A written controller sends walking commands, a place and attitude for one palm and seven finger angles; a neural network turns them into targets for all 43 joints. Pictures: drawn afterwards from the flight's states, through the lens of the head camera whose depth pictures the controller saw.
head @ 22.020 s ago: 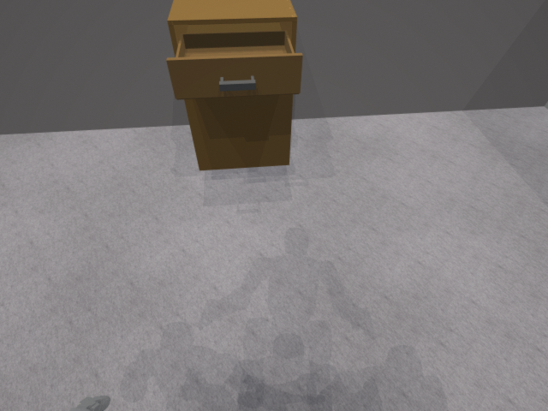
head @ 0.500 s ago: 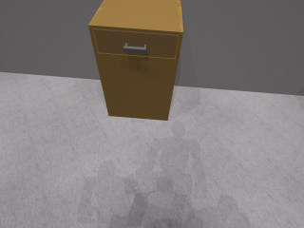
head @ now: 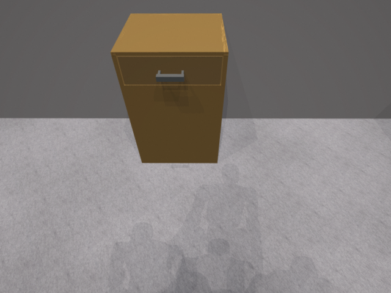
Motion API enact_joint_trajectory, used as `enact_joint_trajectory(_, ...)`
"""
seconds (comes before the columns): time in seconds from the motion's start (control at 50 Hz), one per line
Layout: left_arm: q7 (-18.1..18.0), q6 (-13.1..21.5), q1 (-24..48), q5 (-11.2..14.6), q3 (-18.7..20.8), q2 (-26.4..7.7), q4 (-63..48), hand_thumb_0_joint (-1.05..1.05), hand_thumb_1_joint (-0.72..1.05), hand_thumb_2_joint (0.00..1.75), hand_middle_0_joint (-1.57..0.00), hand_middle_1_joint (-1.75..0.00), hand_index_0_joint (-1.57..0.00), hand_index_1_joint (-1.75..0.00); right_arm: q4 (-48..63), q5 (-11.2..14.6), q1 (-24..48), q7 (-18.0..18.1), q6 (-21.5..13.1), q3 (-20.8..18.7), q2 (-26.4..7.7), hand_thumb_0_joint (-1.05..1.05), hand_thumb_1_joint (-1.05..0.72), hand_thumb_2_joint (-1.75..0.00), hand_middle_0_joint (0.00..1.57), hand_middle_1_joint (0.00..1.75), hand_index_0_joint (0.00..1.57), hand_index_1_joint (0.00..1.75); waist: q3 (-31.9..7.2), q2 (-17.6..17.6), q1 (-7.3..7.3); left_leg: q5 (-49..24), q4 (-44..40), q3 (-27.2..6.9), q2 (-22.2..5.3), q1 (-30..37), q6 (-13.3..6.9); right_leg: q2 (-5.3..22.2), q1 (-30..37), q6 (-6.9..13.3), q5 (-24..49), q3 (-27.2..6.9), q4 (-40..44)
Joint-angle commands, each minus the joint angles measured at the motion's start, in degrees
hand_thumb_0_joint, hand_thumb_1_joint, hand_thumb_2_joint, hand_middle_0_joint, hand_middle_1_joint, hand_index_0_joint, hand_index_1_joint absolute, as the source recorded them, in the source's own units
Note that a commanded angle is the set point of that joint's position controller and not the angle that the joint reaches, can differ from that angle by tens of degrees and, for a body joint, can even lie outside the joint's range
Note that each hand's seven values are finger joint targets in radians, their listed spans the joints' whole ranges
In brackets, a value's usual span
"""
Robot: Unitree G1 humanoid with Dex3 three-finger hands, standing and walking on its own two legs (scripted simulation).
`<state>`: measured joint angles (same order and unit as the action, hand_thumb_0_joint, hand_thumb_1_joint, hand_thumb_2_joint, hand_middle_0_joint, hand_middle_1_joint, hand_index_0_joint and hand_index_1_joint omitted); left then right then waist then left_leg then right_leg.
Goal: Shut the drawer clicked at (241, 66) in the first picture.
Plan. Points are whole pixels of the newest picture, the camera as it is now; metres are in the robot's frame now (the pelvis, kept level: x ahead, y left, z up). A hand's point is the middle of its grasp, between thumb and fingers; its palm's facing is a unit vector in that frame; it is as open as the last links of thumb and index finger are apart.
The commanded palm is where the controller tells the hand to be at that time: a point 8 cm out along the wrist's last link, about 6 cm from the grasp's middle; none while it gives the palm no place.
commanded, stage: let the arm hang, fingers relaxed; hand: left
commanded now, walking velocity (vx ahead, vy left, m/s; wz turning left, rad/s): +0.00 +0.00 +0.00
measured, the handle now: (170, 75) +0.99 +0.16 -0.09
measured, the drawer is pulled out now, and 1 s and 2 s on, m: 0.00 0.00 0.00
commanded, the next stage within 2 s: look to check the result in 0.20 s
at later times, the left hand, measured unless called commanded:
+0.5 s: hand out of the picture +0.00 +0.16 -0.17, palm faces +0.04 -0.98 -0.18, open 7.4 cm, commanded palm none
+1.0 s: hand out of the picture +0.04 +0.17 -0.17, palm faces +0.03 -0.97 -0.22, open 7.4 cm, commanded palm none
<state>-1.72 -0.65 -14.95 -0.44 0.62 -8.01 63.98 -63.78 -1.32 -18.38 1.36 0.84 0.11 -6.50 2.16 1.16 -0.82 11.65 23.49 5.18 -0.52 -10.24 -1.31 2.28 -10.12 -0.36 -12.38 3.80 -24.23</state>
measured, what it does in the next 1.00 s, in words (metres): stands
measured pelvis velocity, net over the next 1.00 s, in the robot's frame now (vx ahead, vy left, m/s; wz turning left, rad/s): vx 0.02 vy -0.01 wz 0.00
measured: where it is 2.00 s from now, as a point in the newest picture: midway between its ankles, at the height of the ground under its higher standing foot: outside the picture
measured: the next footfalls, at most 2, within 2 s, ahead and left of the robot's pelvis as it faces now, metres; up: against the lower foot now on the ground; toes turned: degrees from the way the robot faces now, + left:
none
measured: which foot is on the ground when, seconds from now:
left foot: down 0.00-1.00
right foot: down 0.00-1.00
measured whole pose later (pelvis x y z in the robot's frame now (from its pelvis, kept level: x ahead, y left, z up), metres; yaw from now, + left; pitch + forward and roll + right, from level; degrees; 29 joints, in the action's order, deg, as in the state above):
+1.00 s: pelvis +0.02 -0.01 +0.00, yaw +0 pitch -2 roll +0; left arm -1.7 0.4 -13.6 -0.4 1.3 -8.9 65.5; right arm -65.5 -1.1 -15.1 1.8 0.1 -0.7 -8.9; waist 2.8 1.3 -0.7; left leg 12.5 21.7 4.7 -1.4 -7.6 -0.1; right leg 1.3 -7.5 0.5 -13.6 4.2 -22.6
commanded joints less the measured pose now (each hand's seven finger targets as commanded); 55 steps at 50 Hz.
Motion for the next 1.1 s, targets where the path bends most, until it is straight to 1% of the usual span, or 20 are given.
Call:
enact_joint_trajectory(0.0,-0.42,0.85,-4.05,-0.12,1.04,-5.42,-0.5,0.0,0.9,0.9,-0.2,-0.3,-0.2,-0.3,0.88,0.26,-4.23,0.74,-1.07,-1.3,-4.92,0.0,-0.9,-0.9,0.2,0.3,0.2,0.3,3.62,0.23,0.81,1.12,-6.79,-6.32,-5.75,-3.2,-0.79,3.3,-1.94,2.12,-0.49,-3.31,4.97)
enact_joint_trajectory(0.04,-0.45,0.91,-4.35,-0.12,1.07,-5.2,-0.3,0.0,0.9,0.9,-0.2,-0.3,-0.2,-0.3,0.71,0.3,-4.3,0.81,-1.2,-1.38,-4.59,0.0,-0.9,-0.9,0.2,0.3,0.2,0.3,3.34,0.94,0.83,0.18,-6.67,-6.28,-5.71,-2.62,-0.86,3.37,-1.95,2.18,0.31,-3.44,4.82)
enact_joint_trajectory(0.08,-0.52,1.04,-4.56,-0.14,1.05,-5.07,-0.18,0.0,0.9,0.9,-0.2,-0.3,-0.2,-0.3,0.6,0.37,-4.5,0.84,-1.21,-1.44,-4.47,0.0,-0.9,-0.9,0.2,0.3,0.2,0.3,2.89,-0.55,0.81,-0.81,-6.13,-6.17,-5.74,-2.08,-0.89,3.4,-1.88,2.17,0.76,-3.46,4.84)
enact_joint_trajectory(0.22,-0.63,1.13,-4.69,-0.15,1.06,-4.66,0.35,0.0,0.9,0.9,-0.2,-0.3,-0.2,-0.3,0.0,0.43,-4.81,0.93,-1.26,-1.58,-4.3,0.0,-0.9,-0.9,0.2,0.3,0.2,0.3,2.95,0.01,0.46,-1.24,-6.05,-5.83,-5.84,-0.95,-0.88,3.39,-2.62,2.13,0.97,-3.65,4.85)
enact_joint_trajectory(0.26,-0.69,1.28,-5.01,-0.24,1.08,-4.66,0.44,0.0,0.9,0.9,-0.2,-0.3,-0.2,-0.3,0.08,0.54,-4.87,0.97,-1.33,-1.74,-4.75,0.0,-0.9,-0.9,0.2,0.3,0.2,0.3,2.79,-0.32,0.46,-2.96,-5.61,-5.66,-5.89,-0.49,-0.9,3.33,-2.54,2.09,1.91,-3.81,4.75)
enact_joint_trajectory(0.3,-0.71,1.34,-4.86,-0.17,1.15,-4.41,0.66,0.0,0.9,0.9,-0.2,-0.3,-0.2,-0.3,-0.25,0.49,-4.74,1.05,-1.49,-1.64,-4.35,0.0,-0.9,-0.9,0.2,0.3,0.2,0.3,2.26,-0.36,0.42,-4.25,-5.5,-5.51,-5.96,0.09,-0.91,3.46,-2.07,2.08,2.68,-3.81,4.66)
enact_joint_trajectory(0.36,-0.74,1.39,-5.17,-0.25,1.09,-4.61,0.77,0.0,0.9,0.9,-0.2,-0.3,-0.2,-0.3,-0.1,0.6,-4.41,1.06,-1.42,-1.79,-4.8,0.0,-0.9,-0.9,0.2,0.3,0.2,0.3,2.86,-0.37,0.4,-4.65,-5.15,-5.47,-5.81,0.15,-0.89,3.43,-2.44,2.07,2.8,-3.85,4.82)
enact_joint_trajectory(0.42,-0.75,1.52,-5.24,-0.14,1.08,-4.54,0.94,0.0,0.9,0.9,-0.2,-0.3,-0.2,-0.3,-0.32,0.55,-4.13,1.08,-1.51,-1.69,-4.61,0.0,-0.9,-0.9,0.2,0.3,0.2,0.3,1.95,-0.86,0.41,-5.72,-4.9,-5.34,-5.83,0.99,-0.89,3.69,-1.84,2.06,3.66,-3.95,5.07)
enact_joint_trajectory(0.52,-0.71,1.5,-4.71,-0.15,1.07,-4.68,1.03,0.0,0.9,0.9,-0.2,-0.3,-0.2,-0.3,-0.39,0.53,-3.2,1.09,-1.47,-1.66,-4.92,0.0,-0.9,-0.9,0.2,0.3,0.2,0.3,3.13,-0.14,0.37,-5.64,-5.16,-5.37,-5.84,0.95,-0.81,3.69,-2.33,2.08,3.67,-4.07,5.35)
enact_joint_trajectory(0.54,-0.7,1.54,-4.78,-0.17,1.07,-4.9,0.99,0.0,0.9,0.9,-0.2,-0.3,-0.2,-0.3,-0.4,0.56,-3.24,1.06,-1.46,-1.68,-4.94,0.0,-0.9,-0.9,0.2,0.3,0.2,0.3,3.0,-0.7,0.4,-5.63,-5.12,-5.22,-5.89,1.0,-0.76,3.77,-2.19,2.03,3.83,-3.92,5.46)
enact_joint_trajectory(0.6,-0.69,1.63,-4.26,-0.17,1.16,-5.21,0.99,0.0,0.9,0.9,-0.2,-0.3,-0.2,-0.3,-0.4,0.56,-2.82,1.08,-1.51,-1.74,-5.28,0.0,-0.9,-0.9,0.2,0.3,0.2,0.3,2.27,-0.64,0.34,-6.39,-4.99,-5.3,-5.92,1.44,-0.71,3.79,-1.59,2.09,4.47,-4.08,5.49)
enact_joint_trajectory(0.62,-0.67,1.58,-3.98,-0.16,1.15,-5.15,0.91,0.0,0.9,0.9,-0.2,-0.3,-0.2,-0.3,-0.44,0.52,-2.55,1.07,-1.43,-1.77,-5.43,0.0,-0.9,-0.9,0.2,0.3,0.2,0.3,3.06,-0.36,0.31,-5.52,-5.15,-5.26,-5.91,1.1,-0.63,3.72,-1.95,2.06,3.61,-4.08,5.78)
enact_joint_trajectory(0.68,-0.62,1.67,-3.54,-0.21,1.32,-5.82,0.78,0.0,0.9,0.9,-0.2,-0.3,-0.2,-0.3,-0.37,0.53,-2.32,0.99,-1.43,-1.77,-5.85,0.0,-0.9,-0.9,0.2,0.3,0.2,0.3,2.76,-1.61,0.31,-5.61,-5.21,-5.33,-5.98,1.03,-0.62,3.88,-1.47,2.13,3.77,-3.97,5.96)
enact_joint_trajectory(0.72,-0.58,1.78,-3.39,-0.15,1.34,-6.04,0.72,0.0,0.9,0.9,-0.2,-0.3,-0.2,-0.3,-0.4,0.48,-1.92,1.06,-1.62,-1.8,-6.41,0.0,-0.9,-0.9,0.2,0.3,0.2,0.3,1.72,-0.64,0.41,-7.69,-4.91,-5.32,-5.97,1.77,-0.62,4.0,-0.71,2.17,5.68,-3.95,5.6)
enact_joint_trajectory(0.8,-0.56,1.93,-2.59,-0.16,1.6,-6.79,0.6,0.0,0.9,0.9,-0.2,-0.3,-0.2,-0.3,-0.35,0.53,-1.22,1.13,-1.8,-1.86,-6.98,0.0,-0.9,-0.9,0.2,0.3,0.2,0.3,0.57,-0.54,0.42,-10.1,-4.68,-5.34,-6.15,2.71,-0.61,4.17,0.33,2.25,8.23,-3.81,5.38)
enact_joint_trajectory(0.86,-0.57,2.0,-2.33,-0.17,1.61,-7.38,0.44,0.0,0.9,0.9,-0.2,-0.3,-0.2,-0.3,-0.2,0.59,-0.72,1.12,-1.66,-2.0,-7.62,0.0,-0.9,-0.9,0.2,0.3,0.2,0.3,1.09,-1.48,0.49,-9.98,-4.58,-5.31,-6.12,2.81,-0.52,4.15,0.15,2.41,9.02,-4.03,5.7)
enact_joint_trajectory(0.94,-0.47,1.93,-1.37,-0.1,1.61,-7.88,0.39,0.0,0.9,0.9,-0.2,-0.3,-0.2,-0.3,-0.45,0.48,-0.13,1.05,-1.55,-1.89,-7.89,0.0,-0.9,-0.9,0.2,0.3,0.2,0.3,1.89,-0.49,0.38,-8.44,-5.18,-5.21,-6.14,2.5,-0.3,4.22,0.08,2.42,7.61,-4.21,6.51)
enact_joint_trajectory(0.98,-0.45,2.01,-1.08,-0.15,1.72,-8.29,0.23,0.0,0.9,0.9,-0.2,-0.3,-0.2,-0.3,-0.34,0.48,-0.06,0.99,-1.53,-1.94,-8.13,0.0,-0.9,-0.9,0.2,0.3,0.2,0.3,1.74,-1.43,0.39,-8.52,-5.21,-5.28,-6.22,2.47,-0.29,4.3,0.39,2.45,7.91,-4.17,6.66)
enact_joint_trajectory(1.02,-0.39,2.0,-0.77,-0.07,1.64,-8.46,0.32,0.0,0.9,0.9,-0.2,-0.3,-0.2,-0.3,-0.33,0.39,0.5,0.98,-1.46,-1.91,-8.57,0.0,-0.9,-0.9,0.2,0.3,0.2,0.3,1.85,-0.79,0.43,-7.87,-5.28,-5.29,-6.14,2.54,-0.18,4.2,0.24,2.48,7.28,-4.38,7.0)
enact_joint_trajectory(1.08,-0.33,2.09,-0.24,-0.11,1.76,-9.17,0.14,0.0,0.9,0.9,-0.2,-0.3,-0.2,-0.3,-0.27,0.44,0.79,0.9,-1.5,-1.94,-8.97,0.0,-0.9,-0.9,0.2,0.3,0.2,0.3,1.31,-1.21,0.37,-7.74,-5.42,-5.32,-6.27,2.76,-0.13,4.41,0.58,2.54,7.25,-4.25,7.26)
